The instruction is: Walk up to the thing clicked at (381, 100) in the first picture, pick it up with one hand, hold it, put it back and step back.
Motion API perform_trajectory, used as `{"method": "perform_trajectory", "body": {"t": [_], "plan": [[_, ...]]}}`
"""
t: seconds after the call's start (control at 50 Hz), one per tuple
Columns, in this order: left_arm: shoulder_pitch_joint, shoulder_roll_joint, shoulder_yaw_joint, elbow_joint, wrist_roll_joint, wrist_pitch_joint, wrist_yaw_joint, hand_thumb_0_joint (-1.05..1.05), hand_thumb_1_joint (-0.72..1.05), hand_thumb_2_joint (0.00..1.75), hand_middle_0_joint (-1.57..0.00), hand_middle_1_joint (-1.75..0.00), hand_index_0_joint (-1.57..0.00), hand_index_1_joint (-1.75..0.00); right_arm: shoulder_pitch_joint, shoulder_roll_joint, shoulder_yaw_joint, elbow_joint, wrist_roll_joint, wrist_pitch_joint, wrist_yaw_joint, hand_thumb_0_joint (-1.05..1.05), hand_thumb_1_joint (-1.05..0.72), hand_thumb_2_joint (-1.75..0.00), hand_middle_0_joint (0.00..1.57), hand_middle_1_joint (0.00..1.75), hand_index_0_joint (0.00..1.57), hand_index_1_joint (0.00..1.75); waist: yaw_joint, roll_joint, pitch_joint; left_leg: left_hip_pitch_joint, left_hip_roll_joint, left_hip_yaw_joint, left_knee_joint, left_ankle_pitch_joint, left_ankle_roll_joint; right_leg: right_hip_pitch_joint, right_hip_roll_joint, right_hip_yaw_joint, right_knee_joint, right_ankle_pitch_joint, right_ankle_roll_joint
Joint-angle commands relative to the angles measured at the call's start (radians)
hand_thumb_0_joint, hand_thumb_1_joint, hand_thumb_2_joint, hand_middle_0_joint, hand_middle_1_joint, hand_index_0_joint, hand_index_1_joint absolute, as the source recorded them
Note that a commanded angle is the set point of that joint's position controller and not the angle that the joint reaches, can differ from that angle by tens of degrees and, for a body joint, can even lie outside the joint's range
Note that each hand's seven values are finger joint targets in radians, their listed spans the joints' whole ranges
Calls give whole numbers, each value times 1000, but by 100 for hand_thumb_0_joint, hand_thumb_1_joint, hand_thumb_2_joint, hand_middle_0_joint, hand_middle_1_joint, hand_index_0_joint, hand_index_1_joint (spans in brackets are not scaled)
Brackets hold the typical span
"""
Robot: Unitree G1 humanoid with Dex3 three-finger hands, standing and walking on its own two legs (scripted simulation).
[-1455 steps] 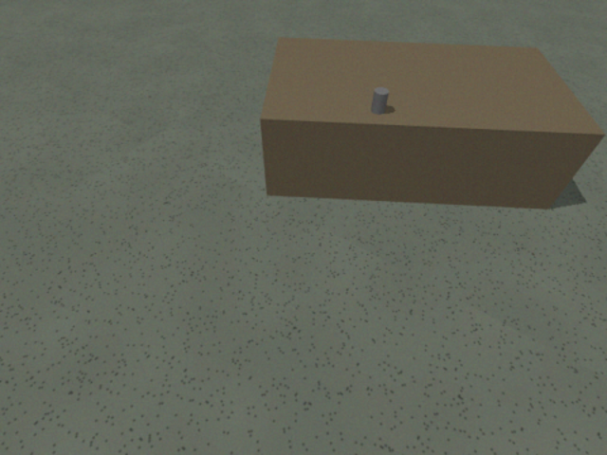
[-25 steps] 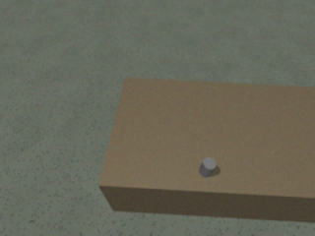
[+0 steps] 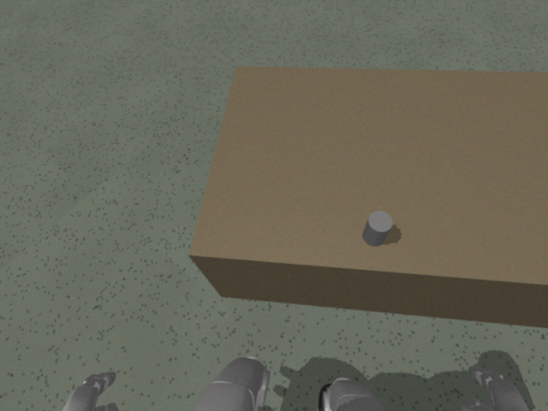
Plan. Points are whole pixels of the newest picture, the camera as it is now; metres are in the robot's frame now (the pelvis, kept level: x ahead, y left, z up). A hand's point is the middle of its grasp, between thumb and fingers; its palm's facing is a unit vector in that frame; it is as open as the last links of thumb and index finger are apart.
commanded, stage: step back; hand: right
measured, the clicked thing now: (376, 229) +0.49 -0.21 -0.30
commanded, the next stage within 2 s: none
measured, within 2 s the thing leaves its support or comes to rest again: neither
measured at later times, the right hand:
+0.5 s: hand out of the picture +0.02 -0.22 -0.13, palm faces -0.05 +0.90 -0.42, open 7.4 cm
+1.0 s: hand out of the picture -0.22 -0.24 -0.17, palm faces -0.08 +0.91 -0.40, open 7.4 cm
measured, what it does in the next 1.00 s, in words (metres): walks backwards: left foot, then right foot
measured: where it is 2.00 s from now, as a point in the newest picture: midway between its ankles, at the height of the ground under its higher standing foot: outside the picture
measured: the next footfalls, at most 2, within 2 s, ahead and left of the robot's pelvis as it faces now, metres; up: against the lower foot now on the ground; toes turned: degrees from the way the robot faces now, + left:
left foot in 0.18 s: -0.01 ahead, +0.15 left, +0.00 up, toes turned +1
right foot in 0.62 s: -0.15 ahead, -0.09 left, +0.00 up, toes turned -1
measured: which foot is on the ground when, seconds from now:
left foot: up 0.00-0.16, down 0.18-0.66, up 0.68-1.00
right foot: down 0.00-0.22, up 0.24-0.60, down 0.62-1.00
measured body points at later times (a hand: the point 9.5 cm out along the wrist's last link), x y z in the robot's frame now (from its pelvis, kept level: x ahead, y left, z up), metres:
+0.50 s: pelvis -0.12 +0.04 +0.00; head -0.05 +0.06 +0.44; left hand -0.04 +0.37 -0.13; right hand +0.02 -0.27 -0.10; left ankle -0.05 +0.14 -0.73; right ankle -0.18 -0.11 -0.67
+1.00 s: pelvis -0.27 +0.04 -0.01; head -0.21 +0.03 +0.43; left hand -0.13 +0.36 -0.11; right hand -0.21 -0.28 -0.14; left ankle -0.31 +0.17 -0.73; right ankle -0.19 -0.09 -0.73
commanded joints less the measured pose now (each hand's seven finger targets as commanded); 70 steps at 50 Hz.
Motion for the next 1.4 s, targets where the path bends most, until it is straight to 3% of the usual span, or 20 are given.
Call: {"method": "perform_trajectory", "body": {"t": [0.0, 0.16, 0.2, 0.22, 0.3, 0.44, 0.54, 0.58, 0.62, 0.64, 0.66, 0.74, 0.86, 0.94, 1.0, 1.04, 1.06, 1.14, 1.3, 1.38], "plan": [[51, 263, 82, -103, -8, -26, 42, 0, 90, 90, -20, -30, -20, -30, 18, -144, -19, -75, -10, -21, -17, 0, -90, -90, 20, 30, 20, 30, 48, -227, -285, -129, 57, 0, -152, -18, -23, 442, -256, 230, -58, 642, -202], [-27, 294, 84, -166, -29, -3, 24, 0, 90, 90, -20, -30, -20, -30, 154, -176, -59, -31, -36, -33, 0, 0, -90, -90, 20, 30, 20, 30, -43, -147, -277, 285, 111, 112, -677, 361, 32, 99, -182, 149, 74, 351, -87], [-74, 246, 79, -179, -43, -1, 32, 0, 90, 90, -20, -30, -20, -30, 92, -320, -83, -67, -39, -29, 13, 0, -90, -90, 20, 30, 20, 30, -75, 252, -235, 210, 440, -338, -843, 483, 259, -106, 131, 44, 409, -355, 3], [-91, 261, 89, -165, -22, 2, 39, 0, 90, 90, -20, -30, -20, -30, 66, -348, -90, -77, -46, -33, 9, 0, -90, -90, 20, 30, 20, 30, -94, 244, -199, 96, 514, -477, -893, 384, 342, -85, 127, 177, 607, -443, 14], [84, 248, 91, -97, -42, 6, 25, 0, 90, 90, -20, -30, -20, -30, -79, -178, -47, -126, -52, -35, -4, 0, -90, -90, 20, 30, 20, 30, 32, 63, -131, 178, 318, -82, -799, 447, 193, -191, 136, 208, 716, -217, 4], [73, 221, 71, -125, -28, -15, 21, 0, 90, 90, -20, -30, -20, -30, 66, -174, -52, -121, -31, -35, -7, 0, -90, -90, 20, 30, 20, 30, -59, 116, -246, 482, 358, -59, -694, 637, 262, -161, 75, 139, 386, -264, 84], [172, 233, 76, -71, -23, -20, 14, 0, 90, 90, -20, -30, -20, -30, 30, -222, -68, -151, -33, -12, -1, 0, -90, -90, 20, 30, 20, 30, -42, 164, -270, 348, 358, -83, -710, 417, 224, 46, 46, 44, 48, -165, 48], [294, 232, 79, -20, -16, -25, 9, 0, 90, 90, -20, -30, -20, -30, -25, -226, -68, -158, -17, -3, 1, 0, -90, -90, 20, 30, 20, 30, 25, 125, -296, 237, 344, -54, -658, 323, 169, 187, 34, 20, -140, -1, 15], [226, 339, 109, -57, 11, -34, 9, 0, 90, 90, -20, -30, -20, -30, -14, -132, -43, -173, -4, -2, 5, 0, -90, -90, 20, 30, 20, 30, 4, -231, -188, -61, 125, 64, -414, 18, 30, 160, -196, 444, -282, -124, -66], [123, 453, 132, -110, 13, -27, 7, 0, 90, 90, -20, -30, -20, -30, -65, -144, -53, -179, -9, 1, -7, 0, -90, -90, 20, 30, 20, 30, 56, -385, -112, -30, 13, 44, -165, -129, -13, -91, -384, 624, -370, -151, -237], [34, 433, 127, -149, 15, -31, 14, 0, 90, 90, -20, -30, -20, -30, -37, -193, -70, -156, -15, 3, -12, 0, -90, -90, 20, 30, 20, 30, 25, -350, -51, 18, 50, -57, -1, -109, -22, -200, -412, 653, -375, -128, -271], [-64, 277, 104, -175, 1, -32, 19, 0, 90, 90, -20, -30, -20, -30, 116, -138, -45, -90, 0, -12, -11, 0, -90, -90, 20, 30, 20, 30, -70, -205, -133, 1, -46, -40, 68, 56, -14, -9, -135, 172, -213, 247, -94], [109, 252, 103, -177, 1, -19, 37, 0, 90, 90, -20, -30, -20, -30, 71, -133, -36, -122, -21, -30, -24, 0, -90, -90, 20, 30, 20, 30, 54, -247, -213, -106, 41, 8, -197, -72, -45, 360, -230, 257, -105, 448, -187], [36, 285, 102, -205, -12, -6, 39, 0, 90, 90, -20, -30, -20, -30, 182, -139, -44, -91, -28, -37, -19, 0, -90, -90, 20, 30, 20, 30, 6, -295, -278, 106, 104, 85, -514, 7, -4, 295, -249, 250, -22, 513, -157], [8, 257, 74, -225, -25, 15, 25, 0, 90, 90, -20, -30, -20, -30, 220, -181, -68, -64, -43, -38, -13, 0, -90, -90, 20, 30, 20, 30, -28, -122, -263, 304, 141, 40, -765, 308, 30, 52, -133, 183, 110, 248, -62], [-60, 251, 88, -230, -32, 17, 39, 0, 90, 90, -20, -30, -20, -30, 127, -347, -91, -107, -51, -32, 2, 0, -90, -90, 20, 30, 20, 30, -67, 213, -197, 137, 495, -401, -867, 435, 275, -113, 128, 139, 497, -397, 14], [-74, 280, 97, -213, -16, 18, 44, 0, 90, 90, -20, -30, -20, -30, 78, -336, -92, -120, -55, -39, -1, 0, -90, -90, 20, 30, 20, 30, -68, 185, -140, 22, 529, -455, -898, 375, 317, -81, 115, 229, 633, -408, 13], [86, 259, 94, -139, -35, 16, 25, 0, 90, 90, -20, -30, -20, -30, -27, -185, -53, -147, -54, -46, -12, 0, -90, -90, 20, 30, 20, 30, 41, 62, -130, 195, 331, -77, -776, 502, 193, -189, 135, 213, 727, -203, 14], [82, 223, 67, -135, -19, -13, 14, 0, 90, 90, -20, -30, -20, -30, 77, -210, -63, -149, -42, -26, -10, 0, -90, -90, 20, 30, 20, 30, -54, 148, -268, 438, 351, -50, -673, 557, 238, -69, 49, 73, 181, -225, 72], [242, 236, 73, -47, -16, -8, 3, 0, 90, 90, -20, -30, -20, -30, -14, -251, -73, -174, -27, -3, -3, 0, -90, -90, 20, 30, 20, 30, 17, 164, -315, 281, 352, -46, -687, 345, 180, 145, 48, 4, -84, -47, 20]]}}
